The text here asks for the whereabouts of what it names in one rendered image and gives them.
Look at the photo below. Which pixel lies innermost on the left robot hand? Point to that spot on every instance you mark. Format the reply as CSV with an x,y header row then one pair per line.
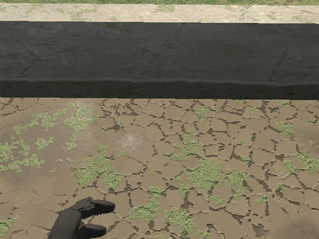
x,y
69,224

